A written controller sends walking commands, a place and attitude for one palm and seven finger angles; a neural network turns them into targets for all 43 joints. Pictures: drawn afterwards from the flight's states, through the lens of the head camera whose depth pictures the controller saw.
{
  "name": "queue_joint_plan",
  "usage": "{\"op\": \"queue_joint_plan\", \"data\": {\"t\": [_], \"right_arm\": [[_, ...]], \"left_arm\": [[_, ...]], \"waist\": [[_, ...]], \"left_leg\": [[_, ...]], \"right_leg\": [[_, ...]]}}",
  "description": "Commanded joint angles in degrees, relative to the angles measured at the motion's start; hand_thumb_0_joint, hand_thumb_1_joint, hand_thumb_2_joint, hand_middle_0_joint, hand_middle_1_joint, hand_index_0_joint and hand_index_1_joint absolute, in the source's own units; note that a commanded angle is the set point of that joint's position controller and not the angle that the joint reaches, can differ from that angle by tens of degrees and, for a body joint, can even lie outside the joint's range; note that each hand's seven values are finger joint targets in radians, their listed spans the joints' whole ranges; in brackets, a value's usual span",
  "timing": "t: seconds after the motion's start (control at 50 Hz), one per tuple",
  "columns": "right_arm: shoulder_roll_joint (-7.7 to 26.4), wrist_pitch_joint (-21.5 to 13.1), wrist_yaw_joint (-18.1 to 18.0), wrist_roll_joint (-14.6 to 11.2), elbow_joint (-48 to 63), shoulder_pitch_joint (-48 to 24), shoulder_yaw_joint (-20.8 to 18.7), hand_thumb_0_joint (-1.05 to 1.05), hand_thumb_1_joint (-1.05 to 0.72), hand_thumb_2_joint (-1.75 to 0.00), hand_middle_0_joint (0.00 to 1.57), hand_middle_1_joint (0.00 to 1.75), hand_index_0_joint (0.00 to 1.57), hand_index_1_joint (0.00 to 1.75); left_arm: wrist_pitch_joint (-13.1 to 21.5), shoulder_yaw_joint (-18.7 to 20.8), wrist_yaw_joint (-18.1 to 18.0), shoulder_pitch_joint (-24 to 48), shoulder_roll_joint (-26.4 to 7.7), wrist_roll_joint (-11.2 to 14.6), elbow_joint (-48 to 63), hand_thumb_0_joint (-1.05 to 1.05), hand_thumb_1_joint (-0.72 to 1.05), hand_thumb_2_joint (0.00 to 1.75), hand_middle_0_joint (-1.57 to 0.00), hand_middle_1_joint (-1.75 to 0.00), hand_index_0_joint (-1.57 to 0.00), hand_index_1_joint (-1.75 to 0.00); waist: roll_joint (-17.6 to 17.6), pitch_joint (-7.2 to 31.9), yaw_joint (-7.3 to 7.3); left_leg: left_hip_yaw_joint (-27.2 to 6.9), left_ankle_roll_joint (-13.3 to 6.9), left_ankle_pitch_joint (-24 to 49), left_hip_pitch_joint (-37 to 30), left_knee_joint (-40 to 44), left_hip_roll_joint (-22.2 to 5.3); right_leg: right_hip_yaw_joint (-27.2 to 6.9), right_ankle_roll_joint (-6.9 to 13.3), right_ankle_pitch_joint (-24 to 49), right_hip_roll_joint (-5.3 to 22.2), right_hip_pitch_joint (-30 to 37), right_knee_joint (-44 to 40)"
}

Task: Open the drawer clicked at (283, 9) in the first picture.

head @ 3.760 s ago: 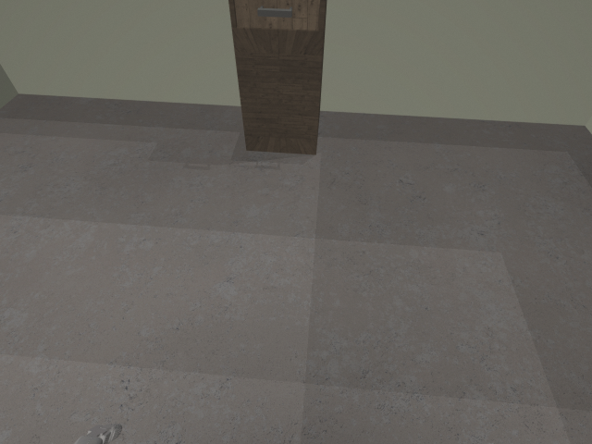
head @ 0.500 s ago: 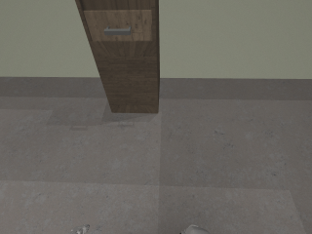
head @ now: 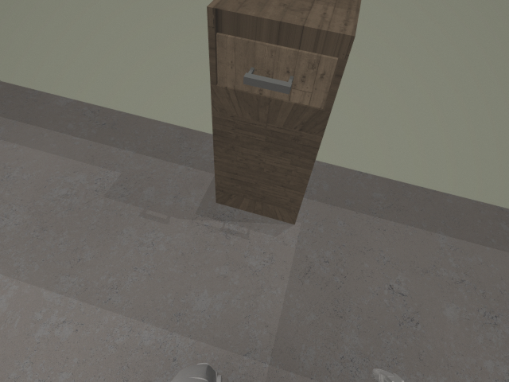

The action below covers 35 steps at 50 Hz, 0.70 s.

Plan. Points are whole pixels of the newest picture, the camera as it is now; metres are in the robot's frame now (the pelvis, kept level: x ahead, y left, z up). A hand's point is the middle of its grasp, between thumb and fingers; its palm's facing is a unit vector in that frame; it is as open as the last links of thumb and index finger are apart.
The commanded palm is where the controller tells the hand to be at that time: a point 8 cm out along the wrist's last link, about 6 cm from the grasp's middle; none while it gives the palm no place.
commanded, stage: turn to face it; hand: left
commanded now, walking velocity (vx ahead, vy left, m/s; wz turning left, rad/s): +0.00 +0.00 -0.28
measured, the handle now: (269, 79) +0.88 +0.05 -0.02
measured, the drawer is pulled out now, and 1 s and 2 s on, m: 0.00 0.00 0.00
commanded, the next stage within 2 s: take the last steps up to it in 0.26 s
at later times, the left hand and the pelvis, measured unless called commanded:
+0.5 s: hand out of the picture +0.11 +0.15 -0.15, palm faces -0.04 -0.98 -0.20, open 7.3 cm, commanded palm none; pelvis +0.07 -0.02 +0.02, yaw -6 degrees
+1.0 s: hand (206, 332) +0.22 +0.11 -0.15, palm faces -0.09 -0.98 -0.20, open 7.2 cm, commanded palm none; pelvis +0.18 -0.07 +0.02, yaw -8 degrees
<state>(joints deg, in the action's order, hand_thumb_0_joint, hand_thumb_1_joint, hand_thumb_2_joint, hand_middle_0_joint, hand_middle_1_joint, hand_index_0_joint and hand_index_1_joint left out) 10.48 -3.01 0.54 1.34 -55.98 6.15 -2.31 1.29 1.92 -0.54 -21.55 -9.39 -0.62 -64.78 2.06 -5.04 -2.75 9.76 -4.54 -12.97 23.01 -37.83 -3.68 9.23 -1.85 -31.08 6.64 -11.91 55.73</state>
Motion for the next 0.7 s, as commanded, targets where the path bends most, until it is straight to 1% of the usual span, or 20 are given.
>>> {"op": "queue_joint_plan", "data": {"t": [0.0, 0.02, 0.06, 0.12, 0.18, 0.24, 0.26, 0.28, 0.3, 0.32, 0.36, 0.42, 0.48, 0.5, 0.52, 0.54, 0.56, 0.58, 0.62, 0.68], "right_arm": [[7.3, -0.5, -2.2, -0.3, -1.8, 11.0, -0.8, 0.00, -0.90, -0.90, 0.20, 0.30, 0.20, 0.30], [5.9, -0.7, -2.2, -0.4, -1.7, 8.4, -0.2, 0.00, -0.90, -0.90, 0.20, 0.30, 0.20, 0.30], [5.9, -0.5, -2.2, -0.4, -1.8, 5.9, 0.0, 0.00, -0.90, -0.90, 0.20, 0.30, 0.20, 0.30], [5.2, 0.4, -2.1, -0.2, -2.4, 6.3, -0.6, 0.00, -0.90, -0.90, 0.20, 0.30, 0.20, 0.30], [6.0, 1.4, -2.1, -0.2, -2.5, 5.1, -1.0, 0.00, -0.90, -0.90, 0.20, 0.30, 0.20, 0.30], [5.8, 2.2, -2.0, -0.4, -2.6, 3.8, -1.0, 0.00, -0.90, -0.90, 0.20, 0.30, 0.20, 0.30], [4.2, 2.4, -1.8, -0.7, -2.6, 4.5, -0.9, 0.00, -0.90, -0.90, 0.20, 0.30, 0.20, 0.30], [2.2, 2.8, -1.6, -0.9, -1.9, 5.4, -0.5, 0.00, -0.90, -0.90, 0.20, 0.30, 0.20, 0.30], [1.6, 3.4, -1.5, -0.9, -1.8, 5.9, -0.1, 0.00, -0.90, -0.90, 0.20, 0.30, 0.20, 0.30], [2.2, 4.0, -1.5, -0.6, -1.8, 5.3, -0.3, 0.00, -0.90, -0.90, 0.20, 0.30, 0.20, 0.30], [1.9, 3.6, -1.6, -0.7, -3.3, 7.4, 0.0, 0.00, -0.90, -0.90, 0.20, 0.30, 0.20, 0.30], [1.6, 2.4, -1.6, -0.4, -4.5, 10.7, 0.3, 0.00, -0.90, -0.90, 0.20, 0.30, 0.20, 0.30], [2.1, 1.0, -1.9, -0.1, -6.5, 15.7, 0.4, 0.00, -0.90, -0.90, 0.20, 0.30, 0.20, 0.30], [3.7, 0.7, -2.1, 0.1, -7.1, 17.2, 0.1, 0.00, -0.90, -0.90, 0.20, 0.30, 0.20, 0.30], [6.5, 0.9, -2.1, 0.2, -7.1, 18.3, -0.6, 0.00, -0.90, -0.90, 0.20, 0.30, 0.20, 0.30], [8.1, 1.0, -2.2, 0.4, -7.1, 19.7, -1.4, 0.00, -0.90, -0.90, 0.20, 0.30, 0.20, 0.30], [7.9, 0.9, -2.3, 0.5, -7.2, 20.7, -1.4, 0.00, -0.90, -0.90, 0.20, 0.30, 0.20, 0.30], [7.2, 0.6, -2.4, 0.6, -7.3, 21.1, -1.2, 0.00, -0.90, -0.90, 0.20, 0.30, 0.20, 0.30], [6.3, 0.0, -2.3, 0.8, -7.0, 19.5, -1.2, 0.00, -0.90, -0.90, 0.20, 0.30, 0.20, 0.30], [7.6, 0.1, -2.2, 0.8, -7.0, 17.1, -1.5, 0.00, -0.90, -0.90, 0.20, 0.30, 0.20, 0.30]], "left_arm": [[1.0, 0.4, -0.7, 1.5, -3.3, -0.2, 4.1, 0.00, 0.90, 0.90, -0.20, -0.30, -0.20, -0.30], [0.4, 0.3, -0.5, 0.3, -2.5, -0.1, 3.1, 0.00, 0.90, 0.90, -0.20, -0.30, -0.20, -0.30], [-1.0, -0.1, -0.6, -3.1, -0.5, -0.1, 2.0, 0.00, 0.90, 0.90, -0.20, -0.30, -0.20, -0.30], [-1.7, -0.2, -0.8, -1.7, 0.5, -0.4, 2.5, 0.00, 0.90, 0.90, -0.20, -0.30, -0.20, -0.30], [-2.2, -0.1, -0.7, -0.4, 0.2, -0.8, 3.5, 0.00, 0.90, 0.90, -0.20, -0.30, -0.20, -0.30], [-1.7, 0.4, -0.7, -2.3, -1.7, -0.9, 3.5, 0.00, 0.90, 0.90, -0.20, -0.30, -0.20, -0.30], [-1.3, 0.6, -0.9, -1.7, -4.2, -1.1, 3.7, 0.00, 0.90, 0.90, -0.20, -0.30, -0.20, -0.30], [-0.9, 0.9, -1.0, 0.2, -7.4, -1.2, 4.6, 0.00, 0.90, 0.90, -0.20, -0.30, -0.20, -0.30], [-0.7, 1.3, -0.9, 1.8, -10.2, -0.8, 5.2, 0.00, 0.90, 0.90, -0.20, -0.30, -0.20, -0.30], [-0.6, 1.5, -1.1, 3.1, -9.8, -0.6, 5.7, 0.00, 0.90, 0.90, -0.20, -0.30, -0.20, -0.30], [-0.6, 1.3, -1.2, 5.3, -8.3, -0.6, 5.8, 0.00, 0.90, 0.90, -0.20, -0.30, -0.20, -0.30], [-0.5, 2.1, -0.9, 4.9, -8.6, -0.5, 5.5, 0.00, 0.90, 0.90, -0.20, -0.30, -0.20, -0.30], [-0.6, 2.2, -0.1, 5.6, -7.3, 0.2, 5.6, 0.00, 0.90, 0.90, -0.20, -0.30, -0.20, -0.30], [-0.5, 2.0, 0.4, 6.3, -5.7, 0.3, 6.0, 0.00, 0.90, 0.90, -0.20, -0.30, -0.20, -0.30], [-0.6, 1.7, 0.8, 7.6, -4.4, 0.0, 7.0, 0.00, 0.90, 0.90, -0.20, -0.30, -0.20, -0.30], [-0.7, 1.5, 0.9, 11.4, -3.5, -0.5, 8.4, 0.00, 0.90, 0.90, -0.20, -0.30, -0.20, -0.30], [-0.8, 1.7, 1.1, 13.9, -3.7, -0.8, 9.5, 0.00, 0.90, 0.90, -0.20, -0.30, -0.20, -0.30], [-0.6, 1.8, 1.3, 14.9, -3.4, -0.9, 9.8, 0.00, 0.90, 0.90, -0.20, -0.30, -0.20, -0.30], [0.0, 1.7, 1.9, 15.0, -2.6, -0.7, 9.8, 0.00, 0.90, 0.90, -0.20, -0.30, -0.20, -0.30], [0.2, 1.3, 2.1, 11.0, -1.2, -0.4, 8.0, 0.00, 0.90, 0.90, -0.20, -0.30, -0.20, -0.30]], "waist": [[-10.3, 7.8, 4.62], [-8.3, 6.7, 3.00], [-8.8, 7.8, 1.26], [-7.2, 5.3, 1.70], [-8.6, 3.0, 1.68], [-5.2, 2.7, -0.35], [-0.4, 1.6, 0.32], [5.9, 1.0, 1.75], [12.9, 2.3, 2.37], [15.1, 1.4, 1.79], [9.2, 2.5, 2.87], [6.4, 5.2, 2.64], [0.2, 4.0, 3.81], [-4.9, 2.7, 4.15], [-11.1, 1.8, 4.84], [-17.1, -2.5, 6.54], [-16.7, -5.6, 7.20], [-13.5, -6.1, 6.98], [-9.3, -3.6, 5.54], [-10.2, 0.9, 3.55]], "left_leg": [[-14.8, -5.5, 35.7, -17.6, 18.0, -18.1], [-10.9, -4.0, 34.4, -12.9, 19.1, -16.1], [-7.3, -3.7, 29.7, -10.4, 20.4, -14.3], [-7.1, -3.8, 18.7, -7.1, 22.2, -13.8], [-7.3, -3.5, 5.4, -5.2, 22.3, -14.1], [-5.3, -0.1, -0.4, -4.6, 15.7, -11.7], [-2.9, 2.9, -4.7, -3.3, 11.0, -7.9], [0.0, 5.4, -10.3, -2.2, 6.4, -3.6], [-0.2, 6.5, -12.9, -4.3, 2.4, -1.3], [-2.1, 6.3, -14.9, -5.3, -1.7, -1.6], [-4.5, 6.0, -12.5, -4.9, -3.0, -1.4], [-3.6, 6.1, -11.2, -5.8, 3.1, -0.6], [-4.5, 5.0, -5.1, -15.9, 14.2, -1.4], [-9.1, 3.4, -4.8, -18.1, 17.0, -5.5], [-16.5, 0.6, -12.4, -18.0, 21.7, -11.2], [-23.1, -2.6, -19.7, -16.2, 28.1, -16.3], [-26.0, -5.2, -18.1, -16.2, 30.7, -18.7], [-25.1, -6.1, -12.6, -17.3, 30.1, -19.0], [-19.0, -5.5, -0.3, -19.8, 27.1, -17.6], [-10.0, -2.7, 5.5, -16.4, 22.4, -13.7]], "right_leg": [[-7.8, -0.1, 4.0, 1.7, -17.0, 13.9], [-7.7, -0.3, 5.8, 2.1, -13.0, 9.4], [-6.4, -0.6, 7.1, 1.0, -8.1, 1.3], [-5.2, -0.5, 9.5, -0.4, -5.0, -7.7], [-4.2, -0.5, 12.7, -1.5, -3.2, -13.7], [-4.9, -0.3, 20.4, -2.0, 1.3, -26.6], [-10.7, 1.0, 22.7, 0.8, 1.0, -32.5], [-19.7, 4.3, 24.8, 7.7, -1.2, -36.8], [-25.1, 8.3, 22.6, 12.0, -4.6, -41.4], [-25.6, 10.2, 19.7, 11.6, -7.2, -44.1], [-22.5, 11.1, 23.8, 9.4, -3.7, -41.7], [-19.0, 10.6, 19.6, 6.9, 1.8, -38.9], [-15.7, 7.6, 9.7, 2.0, -5.4, -35.3], [-12.5, 5.7, 9.8, -1.7, -9.3, -31.1], [-7.5, 3.9, 7.4, -5.0, -13.3, -24.1], [-3.3, 2.7, 6.0, -6.8, -18.0, -15.6], [-5.2, 3.0, 3.6, -5.1, -22.6, -7.4], [-6.8, 3.2, 3.4, -3.3, -24.8, -3.9], [-6.5, 2.8, 4.9, -1.6, -23.0, -7.1], [-2.1, 2.3, 9.4, -3.5, -9.5, -17.8]]}}
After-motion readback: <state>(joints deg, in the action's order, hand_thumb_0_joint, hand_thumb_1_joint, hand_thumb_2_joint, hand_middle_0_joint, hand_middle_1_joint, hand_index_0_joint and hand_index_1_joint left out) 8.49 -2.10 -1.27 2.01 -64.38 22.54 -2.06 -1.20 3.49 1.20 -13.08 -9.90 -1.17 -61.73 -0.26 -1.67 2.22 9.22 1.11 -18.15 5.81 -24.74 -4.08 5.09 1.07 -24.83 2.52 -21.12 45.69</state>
